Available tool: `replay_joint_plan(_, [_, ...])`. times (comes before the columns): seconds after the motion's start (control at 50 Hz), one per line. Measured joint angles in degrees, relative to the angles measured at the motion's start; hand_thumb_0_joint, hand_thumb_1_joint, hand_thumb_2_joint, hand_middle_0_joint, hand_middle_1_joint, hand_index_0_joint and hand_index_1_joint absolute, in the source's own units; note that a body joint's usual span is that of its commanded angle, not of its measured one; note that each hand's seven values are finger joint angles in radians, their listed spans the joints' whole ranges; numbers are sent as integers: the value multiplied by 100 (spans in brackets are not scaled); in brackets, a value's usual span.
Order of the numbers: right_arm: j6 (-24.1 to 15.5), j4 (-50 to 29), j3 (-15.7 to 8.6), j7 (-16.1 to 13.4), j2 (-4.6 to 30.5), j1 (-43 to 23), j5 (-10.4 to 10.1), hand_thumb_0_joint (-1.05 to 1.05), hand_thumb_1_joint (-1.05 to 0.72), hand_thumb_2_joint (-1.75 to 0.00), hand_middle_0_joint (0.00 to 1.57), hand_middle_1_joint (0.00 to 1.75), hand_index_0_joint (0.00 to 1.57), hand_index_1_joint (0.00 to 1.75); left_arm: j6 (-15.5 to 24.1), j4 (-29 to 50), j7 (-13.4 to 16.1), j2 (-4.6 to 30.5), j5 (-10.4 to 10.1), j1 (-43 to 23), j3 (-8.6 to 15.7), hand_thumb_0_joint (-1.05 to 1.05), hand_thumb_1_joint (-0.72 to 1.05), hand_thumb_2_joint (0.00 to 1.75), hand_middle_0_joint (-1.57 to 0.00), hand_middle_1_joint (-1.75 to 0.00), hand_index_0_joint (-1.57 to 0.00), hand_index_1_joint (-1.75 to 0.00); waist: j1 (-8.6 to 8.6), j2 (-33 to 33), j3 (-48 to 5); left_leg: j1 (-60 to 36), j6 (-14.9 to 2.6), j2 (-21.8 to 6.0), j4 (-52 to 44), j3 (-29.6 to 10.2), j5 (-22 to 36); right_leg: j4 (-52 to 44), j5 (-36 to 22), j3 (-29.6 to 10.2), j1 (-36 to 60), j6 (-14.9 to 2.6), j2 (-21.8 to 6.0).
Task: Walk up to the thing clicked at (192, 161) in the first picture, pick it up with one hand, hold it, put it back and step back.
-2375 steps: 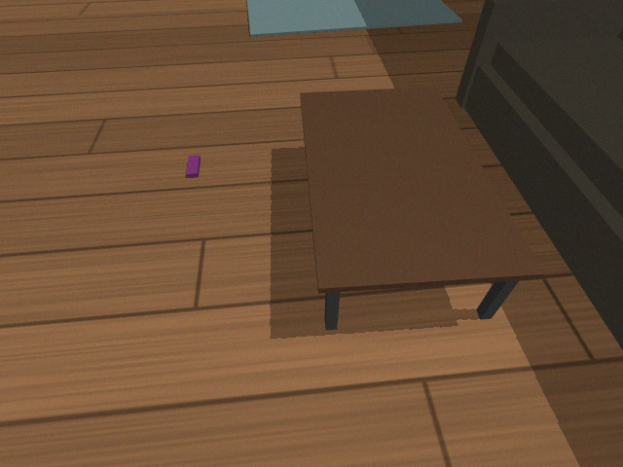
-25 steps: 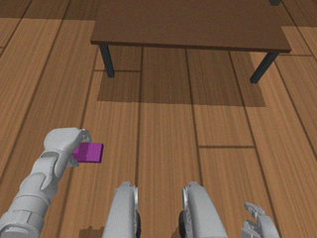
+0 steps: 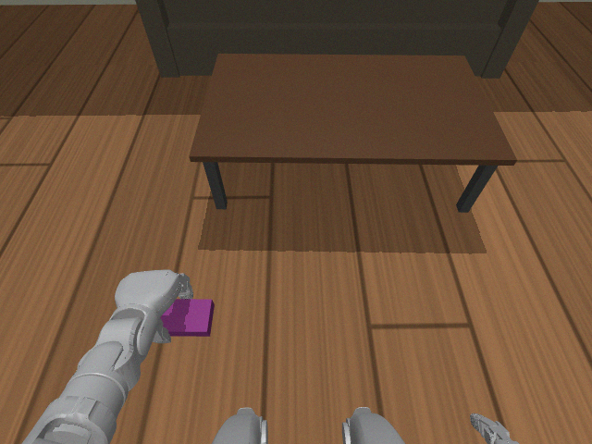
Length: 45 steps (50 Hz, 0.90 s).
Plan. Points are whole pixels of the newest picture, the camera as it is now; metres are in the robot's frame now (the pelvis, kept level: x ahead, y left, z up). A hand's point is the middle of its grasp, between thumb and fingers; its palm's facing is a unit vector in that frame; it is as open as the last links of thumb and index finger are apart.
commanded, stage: lift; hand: left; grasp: from above
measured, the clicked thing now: (165, 317) +0.33 +0.23 -0.11
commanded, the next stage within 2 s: hold in 0.16 s
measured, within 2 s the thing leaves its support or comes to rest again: neither
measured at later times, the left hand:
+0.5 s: hand (152, 291) +0.33 +0.23 -0.02, palm faces -0.45 -0.04 -0.89, open 8.2 cm
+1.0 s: hand (151, 282) +0.34 +0.22 +0.01, palm faces -0.46 -0.03 -0.89, open 8.2 cm
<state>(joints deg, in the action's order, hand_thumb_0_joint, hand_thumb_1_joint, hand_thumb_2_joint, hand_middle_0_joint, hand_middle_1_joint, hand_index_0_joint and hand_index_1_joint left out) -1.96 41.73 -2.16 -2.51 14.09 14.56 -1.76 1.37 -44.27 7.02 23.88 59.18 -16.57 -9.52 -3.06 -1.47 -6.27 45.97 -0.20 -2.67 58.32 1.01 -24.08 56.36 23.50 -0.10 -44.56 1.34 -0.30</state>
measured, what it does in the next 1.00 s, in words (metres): rises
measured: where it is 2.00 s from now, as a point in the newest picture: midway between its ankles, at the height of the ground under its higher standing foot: outside the picture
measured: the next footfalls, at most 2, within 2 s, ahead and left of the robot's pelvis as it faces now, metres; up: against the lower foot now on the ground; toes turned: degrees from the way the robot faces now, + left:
none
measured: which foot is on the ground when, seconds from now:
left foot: down 0.00-1.00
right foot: down 0.00-1.00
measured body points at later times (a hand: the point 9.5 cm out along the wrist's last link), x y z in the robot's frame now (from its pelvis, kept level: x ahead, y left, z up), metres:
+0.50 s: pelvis +0.03 +0.00 +0.04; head +0.06 +0.00 +0.49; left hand +0.35 +0.23 +0.03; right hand +0.14 -0.26 -0.07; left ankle +0.05 +0.12 -0.67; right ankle +0.04 -0.14 -0.67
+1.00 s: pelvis +0.04 +0.00 +0.06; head +0.06 -0.02 +0.51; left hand +0.36 +0.22 +0.06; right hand +0.16 -0.26 -0.06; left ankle +0.05 +0.12 -0.67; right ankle +0.04 -0.14 -0.67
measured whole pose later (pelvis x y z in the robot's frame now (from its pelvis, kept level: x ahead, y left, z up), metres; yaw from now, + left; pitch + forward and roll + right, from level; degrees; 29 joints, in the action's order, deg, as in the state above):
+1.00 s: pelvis +0.04 +0.00 +0.06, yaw -1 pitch +4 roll +0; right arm 2.8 38.6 -2.5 -2.6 14.4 13.0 -2.8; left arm 0.8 -38.9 0.0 23.2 58.2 -14.3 -11.8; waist -0.6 -2.0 -2.4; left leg 21.1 -0.1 -1.6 34.0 3.1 -16.8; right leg 33.9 16.7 -1.6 -21.1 1.3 -1.0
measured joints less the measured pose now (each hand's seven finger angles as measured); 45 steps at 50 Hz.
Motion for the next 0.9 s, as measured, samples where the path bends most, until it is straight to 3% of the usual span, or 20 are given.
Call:
replay_joint_plan(0.2, [60,-93,-12,32,-10,43,-12,1,-90,-90,20,30,20,29,-86,-99,-180,-57,-151,-2,-98,-1,26,27,-80,-34,-87,-31,21,-4,108,-888,-3,33,-907,88,284,-870,-283,-60,848,7,-23])
replay_joint_plan(0.46, [152,-70,-14,1,-7,-79,-45,1,-90,-89,20,30,20,29,-25,77,-220,-85,-38,88,-189,-1,28,23,-82,-30,-90,-28,140,0,227,-1603,-7,81,-1596,150,457,-1507,-439,-103,1526,19,-62])
replay_joint_plan(0.7, [311,-187,-52,-4,26,-83,-87,1,-90,-89,20,30,20,29,-52,323,-626,-66,-134,170,-227,-1,27,23,-83,-29,-91,-27,171,-19,224,-2127,-6,89,-2034,201,544,-1926,-532,-143,2023,17,-62])
replay_joint_plan(0.9, [428,-291,-39,-6,36,-128,-97,1,-90,-90,20,30,20,29,-5,497,-681,-84,-77,217,-219,-1,26,24,-85,-27,-92,-25,237,-34,349,-2373,6,99,-2289,210,658,-2139,-626,-148,2247,5,-67])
